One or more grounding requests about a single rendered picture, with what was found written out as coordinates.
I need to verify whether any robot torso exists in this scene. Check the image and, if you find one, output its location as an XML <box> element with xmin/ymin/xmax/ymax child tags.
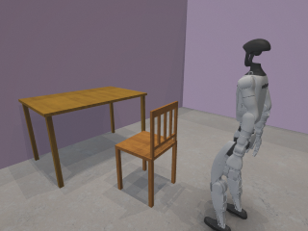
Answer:
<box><xmin>233</xmin><ymin>71</ymin><xmax>269</xmax><ymax>150</ymax></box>

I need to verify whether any right robot foot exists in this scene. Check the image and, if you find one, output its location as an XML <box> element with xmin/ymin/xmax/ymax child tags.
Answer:
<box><xmin>226</xmin><ymin>203</ymin><xmax>247</xmax><ymax>219</ymax></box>

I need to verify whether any robot left forearm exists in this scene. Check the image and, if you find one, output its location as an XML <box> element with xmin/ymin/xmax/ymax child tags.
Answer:
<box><xmin>233</xmin><ymin>113</ymin><xmax>255</xmax><ymax>157</ymax></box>

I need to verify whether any left robot hand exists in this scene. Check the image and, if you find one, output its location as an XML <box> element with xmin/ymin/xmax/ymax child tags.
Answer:
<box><xmin>223</xmin><ymin>153</ymin><xmax>243</xmax><ymax>181</ymax></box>

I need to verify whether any table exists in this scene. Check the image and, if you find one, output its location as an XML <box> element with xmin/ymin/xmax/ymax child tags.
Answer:
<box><xmin>18</xmin><ymin>86</ymin><xmax>147</xmax><ymax>188</ymax></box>

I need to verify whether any robot right forearm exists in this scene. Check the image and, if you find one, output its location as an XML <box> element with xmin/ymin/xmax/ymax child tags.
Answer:
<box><xmin>255</xmin><ymin>110</ymin><xmax>270</xmax><ymax>138</ymax></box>

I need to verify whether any right robot hand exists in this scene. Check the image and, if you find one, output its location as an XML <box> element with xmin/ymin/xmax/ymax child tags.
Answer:
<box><xmin>245</xmin><ymin>137</ymin><xmax>262</xmax><ymax>157</ymax></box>

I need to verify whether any left robot upper arm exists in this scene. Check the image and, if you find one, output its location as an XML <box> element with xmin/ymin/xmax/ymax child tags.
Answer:
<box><xmin>238</xmin><ymin>75</ymin><xmax>259</xmax><ymax>122</ymax></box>

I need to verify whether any right robot upper arm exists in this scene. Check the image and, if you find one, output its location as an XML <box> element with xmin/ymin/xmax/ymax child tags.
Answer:
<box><xmin>262</xmin><ymin>87</ymin><xmax>272</xmax><ymax>113</ymax></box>

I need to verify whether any chair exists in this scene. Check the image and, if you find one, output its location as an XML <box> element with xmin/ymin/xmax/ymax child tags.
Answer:
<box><xmin>115</xmin><ymin>101</ymin><xmax>178</xmax><ymax>208</ymax></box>

